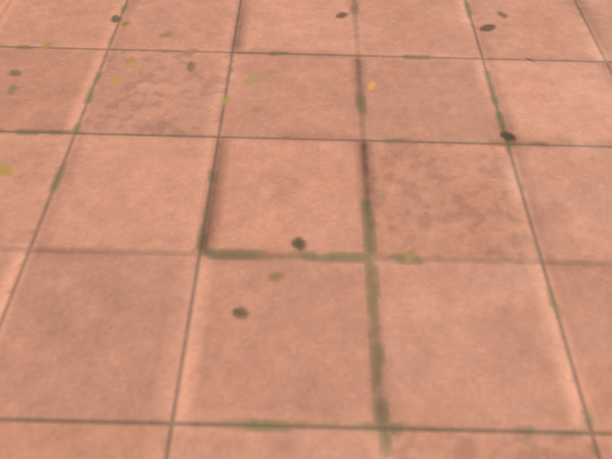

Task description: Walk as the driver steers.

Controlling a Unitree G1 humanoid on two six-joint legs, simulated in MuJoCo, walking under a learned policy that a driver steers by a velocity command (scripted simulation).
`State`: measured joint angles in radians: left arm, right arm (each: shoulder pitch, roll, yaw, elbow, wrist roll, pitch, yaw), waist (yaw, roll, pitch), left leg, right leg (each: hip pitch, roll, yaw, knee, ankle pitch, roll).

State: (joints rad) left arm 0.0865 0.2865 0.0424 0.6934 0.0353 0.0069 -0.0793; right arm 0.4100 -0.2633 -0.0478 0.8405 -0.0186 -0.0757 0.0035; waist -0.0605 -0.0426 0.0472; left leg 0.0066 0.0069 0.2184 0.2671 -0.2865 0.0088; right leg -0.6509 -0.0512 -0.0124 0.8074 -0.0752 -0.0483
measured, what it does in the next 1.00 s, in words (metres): walks ahead, turning right: right foot, then left foot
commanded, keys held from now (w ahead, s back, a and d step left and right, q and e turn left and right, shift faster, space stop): w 0.50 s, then w+e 0.50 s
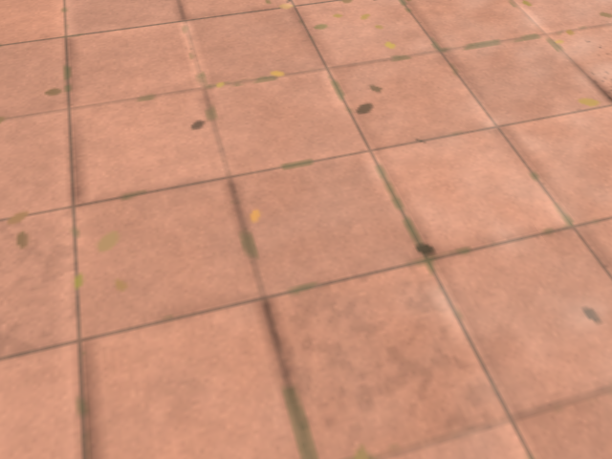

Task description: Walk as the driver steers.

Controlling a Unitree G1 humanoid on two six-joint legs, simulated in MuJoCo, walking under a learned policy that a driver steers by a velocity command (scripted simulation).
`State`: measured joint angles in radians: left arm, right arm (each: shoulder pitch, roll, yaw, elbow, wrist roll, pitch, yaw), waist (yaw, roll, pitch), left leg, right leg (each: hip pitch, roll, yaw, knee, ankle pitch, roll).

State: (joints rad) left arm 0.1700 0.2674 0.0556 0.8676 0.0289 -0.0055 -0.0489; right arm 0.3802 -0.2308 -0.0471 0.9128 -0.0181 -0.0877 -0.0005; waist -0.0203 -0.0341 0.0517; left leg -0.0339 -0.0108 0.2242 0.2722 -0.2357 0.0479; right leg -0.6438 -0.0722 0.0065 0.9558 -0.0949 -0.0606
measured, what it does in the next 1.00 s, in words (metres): walks ahead: right foot, then left foot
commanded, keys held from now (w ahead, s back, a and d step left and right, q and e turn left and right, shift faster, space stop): w+e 0.46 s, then w+q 0.54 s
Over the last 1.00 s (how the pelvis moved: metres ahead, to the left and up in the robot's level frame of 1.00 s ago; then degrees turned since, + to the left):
0.55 -0.06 0.00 -19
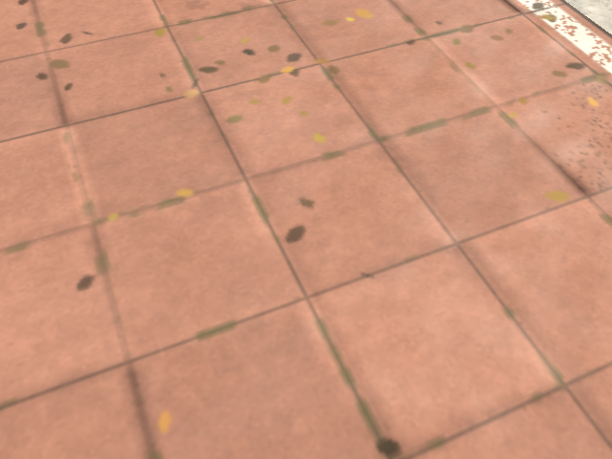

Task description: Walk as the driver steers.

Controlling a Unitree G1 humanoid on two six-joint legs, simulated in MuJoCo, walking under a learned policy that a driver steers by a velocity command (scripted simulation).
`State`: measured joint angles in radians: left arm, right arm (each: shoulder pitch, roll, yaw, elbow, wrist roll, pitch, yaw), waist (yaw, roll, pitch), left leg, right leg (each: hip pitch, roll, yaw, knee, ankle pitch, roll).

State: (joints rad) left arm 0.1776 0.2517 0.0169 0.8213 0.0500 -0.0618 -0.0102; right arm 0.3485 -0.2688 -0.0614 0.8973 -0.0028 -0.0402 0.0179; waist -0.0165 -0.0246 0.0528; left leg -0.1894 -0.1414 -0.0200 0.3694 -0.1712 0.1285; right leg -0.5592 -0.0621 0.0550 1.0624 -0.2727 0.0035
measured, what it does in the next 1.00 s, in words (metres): walks ahead, turning left: right foot, then left foot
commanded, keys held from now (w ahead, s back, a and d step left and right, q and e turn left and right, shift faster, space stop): w+q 0.92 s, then w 0.06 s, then w+e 0.02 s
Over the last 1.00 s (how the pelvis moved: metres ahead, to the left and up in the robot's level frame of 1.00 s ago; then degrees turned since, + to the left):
0.57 -0.10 0.00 -8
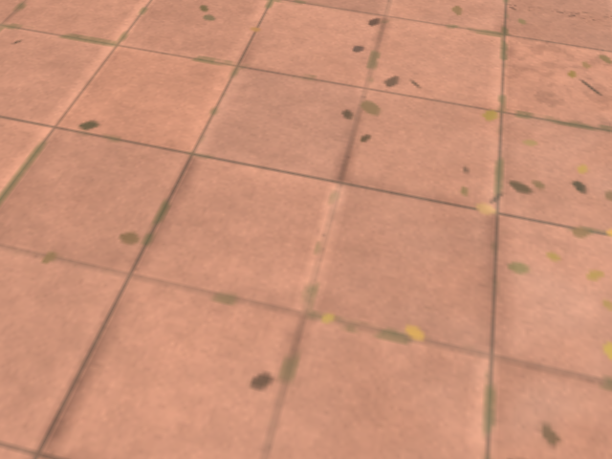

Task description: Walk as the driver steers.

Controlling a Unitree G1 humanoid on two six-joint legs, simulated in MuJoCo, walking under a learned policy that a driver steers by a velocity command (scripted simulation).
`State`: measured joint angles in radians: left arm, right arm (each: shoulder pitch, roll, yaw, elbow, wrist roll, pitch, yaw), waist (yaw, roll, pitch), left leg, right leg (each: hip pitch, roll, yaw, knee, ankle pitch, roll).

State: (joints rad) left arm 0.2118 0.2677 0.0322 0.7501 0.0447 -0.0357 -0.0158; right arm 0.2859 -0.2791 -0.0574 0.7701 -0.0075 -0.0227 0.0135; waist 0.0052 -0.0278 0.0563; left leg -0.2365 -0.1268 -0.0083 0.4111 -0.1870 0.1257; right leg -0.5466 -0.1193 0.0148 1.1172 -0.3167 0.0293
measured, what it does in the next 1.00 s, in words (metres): walks ahead, turning right: right foot, then left foot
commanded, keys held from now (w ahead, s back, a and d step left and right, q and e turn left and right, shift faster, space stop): w+e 0.78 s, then w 0.22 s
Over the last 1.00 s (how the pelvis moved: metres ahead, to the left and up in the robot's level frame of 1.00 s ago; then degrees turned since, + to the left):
0.49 0.12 0.00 36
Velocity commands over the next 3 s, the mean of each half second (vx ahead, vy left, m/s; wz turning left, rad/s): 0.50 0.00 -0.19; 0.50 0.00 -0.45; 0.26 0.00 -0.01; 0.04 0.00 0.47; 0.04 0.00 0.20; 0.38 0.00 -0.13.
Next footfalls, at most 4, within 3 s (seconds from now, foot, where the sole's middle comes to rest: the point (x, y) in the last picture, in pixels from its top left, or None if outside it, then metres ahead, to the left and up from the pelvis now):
0.36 right None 0.36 -0.13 -0.78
0.86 left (326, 358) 0.68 -0.03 -0.78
1.32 right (432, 320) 0.79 -0.30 -0.78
1.76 left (343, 323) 0.78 -0.08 -0.78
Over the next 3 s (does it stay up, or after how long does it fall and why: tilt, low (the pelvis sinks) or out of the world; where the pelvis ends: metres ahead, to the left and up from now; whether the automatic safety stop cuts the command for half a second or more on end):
stays up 0.87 -0.15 -0.01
